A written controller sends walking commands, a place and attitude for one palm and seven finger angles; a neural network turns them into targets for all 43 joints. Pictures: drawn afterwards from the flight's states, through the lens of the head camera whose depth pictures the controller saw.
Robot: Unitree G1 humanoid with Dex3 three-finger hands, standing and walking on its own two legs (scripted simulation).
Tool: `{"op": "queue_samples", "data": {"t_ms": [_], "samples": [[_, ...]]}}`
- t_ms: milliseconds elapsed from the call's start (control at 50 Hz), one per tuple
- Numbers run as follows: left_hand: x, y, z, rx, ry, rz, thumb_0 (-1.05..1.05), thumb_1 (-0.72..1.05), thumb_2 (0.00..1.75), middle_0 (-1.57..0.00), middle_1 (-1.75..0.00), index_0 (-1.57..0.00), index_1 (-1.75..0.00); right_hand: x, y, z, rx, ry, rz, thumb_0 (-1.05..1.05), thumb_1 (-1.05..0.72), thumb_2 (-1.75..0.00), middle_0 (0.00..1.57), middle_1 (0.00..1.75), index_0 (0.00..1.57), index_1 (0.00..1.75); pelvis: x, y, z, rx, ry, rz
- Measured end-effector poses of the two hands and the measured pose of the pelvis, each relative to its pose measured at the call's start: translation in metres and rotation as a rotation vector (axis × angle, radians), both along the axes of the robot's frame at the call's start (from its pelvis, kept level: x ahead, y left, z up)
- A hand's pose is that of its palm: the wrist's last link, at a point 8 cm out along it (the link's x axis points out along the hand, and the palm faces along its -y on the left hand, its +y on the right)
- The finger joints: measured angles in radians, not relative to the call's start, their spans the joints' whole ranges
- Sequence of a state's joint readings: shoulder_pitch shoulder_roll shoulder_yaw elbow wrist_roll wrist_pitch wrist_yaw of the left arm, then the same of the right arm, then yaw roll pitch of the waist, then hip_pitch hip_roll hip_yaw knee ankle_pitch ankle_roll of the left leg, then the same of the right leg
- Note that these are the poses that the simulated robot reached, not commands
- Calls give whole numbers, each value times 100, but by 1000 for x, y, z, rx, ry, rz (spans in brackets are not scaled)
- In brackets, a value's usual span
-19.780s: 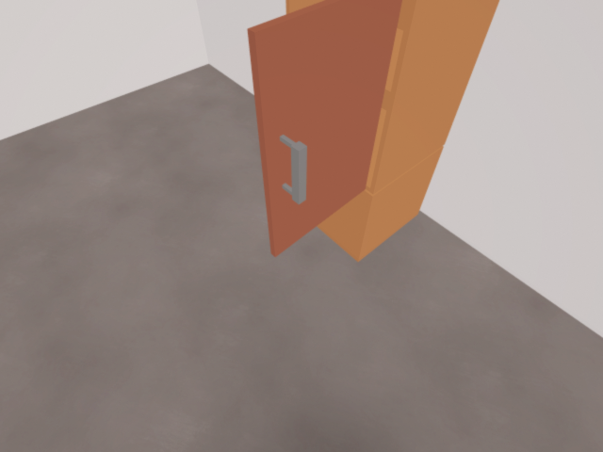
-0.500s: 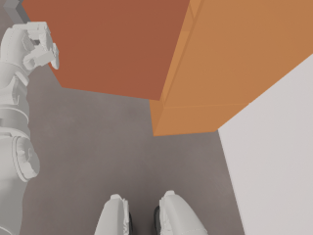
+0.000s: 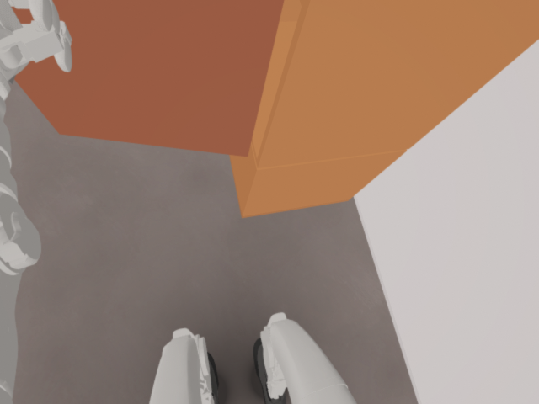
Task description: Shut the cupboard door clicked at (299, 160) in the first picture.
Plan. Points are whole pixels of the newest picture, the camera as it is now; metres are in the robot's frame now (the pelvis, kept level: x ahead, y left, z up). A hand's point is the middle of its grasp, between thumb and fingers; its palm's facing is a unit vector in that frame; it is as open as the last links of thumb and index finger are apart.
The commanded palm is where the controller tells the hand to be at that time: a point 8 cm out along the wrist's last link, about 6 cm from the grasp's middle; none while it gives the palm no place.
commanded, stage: push the door shut along its arc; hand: left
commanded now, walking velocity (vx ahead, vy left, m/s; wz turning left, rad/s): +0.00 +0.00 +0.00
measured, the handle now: out of the picture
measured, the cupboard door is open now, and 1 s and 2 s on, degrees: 75 65 65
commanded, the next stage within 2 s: pull the fist back off the door in 0.24 s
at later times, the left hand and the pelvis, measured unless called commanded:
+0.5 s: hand (69, 8) +0.62 +0.17 +0.09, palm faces +0.12 -0.99 +0.11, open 3.2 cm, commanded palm +0.59 +0.16 +0.08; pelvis +0.00 -0.01 -0.01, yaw +0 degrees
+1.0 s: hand (79, 63) +0.55 +0.16 +0.08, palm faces +0.16 -0.99 -0.02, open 3.1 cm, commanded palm +0.51 +0.19 +0.08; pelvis +0.01 -0.02 +0.02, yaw +2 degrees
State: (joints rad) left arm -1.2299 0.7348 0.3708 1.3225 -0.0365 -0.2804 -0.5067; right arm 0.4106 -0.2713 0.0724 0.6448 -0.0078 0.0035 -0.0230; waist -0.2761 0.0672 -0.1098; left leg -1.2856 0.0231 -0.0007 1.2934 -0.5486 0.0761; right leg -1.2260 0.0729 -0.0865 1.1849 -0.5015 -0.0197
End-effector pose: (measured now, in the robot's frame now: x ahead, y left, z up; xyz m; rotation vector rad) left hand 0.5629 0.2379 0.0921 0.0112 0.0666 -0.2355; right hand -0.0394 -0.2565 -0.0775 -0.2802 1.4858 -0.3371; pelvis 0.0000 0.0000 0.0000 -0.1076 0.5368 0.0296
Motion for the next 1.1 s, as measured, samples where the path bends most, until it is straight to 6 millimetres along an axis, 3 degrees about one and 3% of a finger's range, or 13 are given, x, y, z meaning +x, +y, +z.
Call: {"op": "queue_samples", "data": {"t_ms": [360, 460, 540, 640, 720, 820, 900, 980, 1100], "samples": [[27, -19, 5, 7, 8, -53, 4, 96, 97, -130, -150, -130, -150, 8, -17, -2, -54, -2, 29, 0, -90, -89, 20, 30, 20, 30, 2, -9, -11, -17, 44, 16], [31, -17, -4, -147, 26, 241, 4, 91, 94, -130, -150, -130, -150, 8, -8, -5, 9, 0, 64, 0, -91, -89, 20, 30, 20, 30, 1, -9, -10, -16, 51, 12], [23, -24, -11, -34, -4, 410, 3, 90, 92, -129, -150, -129, -150, 3, 6, -7, 101, 19, 76, 0, -91, -89, 20, 30, 20, 30, 3, -10, -6, -7, 52, 10], [12, -45, -12, 34, -29, 385, 3, 90, 91, -129, -150, -129, -150, -7, 15, -7, 171, 50, 33, 0, -91, -89, 20, 30, 20, 30, 5, -13, 2, 8, 28, 8], [7, -55, -7, -20, 5, 368, 2, 90, 91, -129, -150, -130, -150, -10, 13, 0, 171, 41, 0, 0, -91, -89, 20, 30, 20, 30, 8, -17, 10, 20, 5, 2], [-5, -47, 8, 10, -23, 405, 2, 90, 91, -130, -150, -130, -150, -8, 3, 7, 160, 8, -7, 0, -91, -89, 20, 30, 20, 30, 13, -19, 19, 33, -24, -9], [-22, -37, 8, 47, -26, 405, 2, 90, 90, -130, -150, -130, -150, -1, -6, 9, 159, 1, 12, 0, -91, -89, 20, 30, 20, 30, 14, -21, 23, 43, -50, -7], [-42, -29, -8, 22, 10, 397, 2, 90, 90, -130, -150, -130, -150, 12, -17, 10, 137, -10, 44, 0, -91, -89, 20, 30, 20, 30, 12, -23, 25, 48, -63, 5], [-61, -34, -23, -8, -46, 373, 2, 90, 91, -130, -150, -130, -150, 41, -32, 9, 81, -49, 103, 0, -91, -89, 20, 30, 20, 30, 8, -22, 22, 44, -63, 25]]}}
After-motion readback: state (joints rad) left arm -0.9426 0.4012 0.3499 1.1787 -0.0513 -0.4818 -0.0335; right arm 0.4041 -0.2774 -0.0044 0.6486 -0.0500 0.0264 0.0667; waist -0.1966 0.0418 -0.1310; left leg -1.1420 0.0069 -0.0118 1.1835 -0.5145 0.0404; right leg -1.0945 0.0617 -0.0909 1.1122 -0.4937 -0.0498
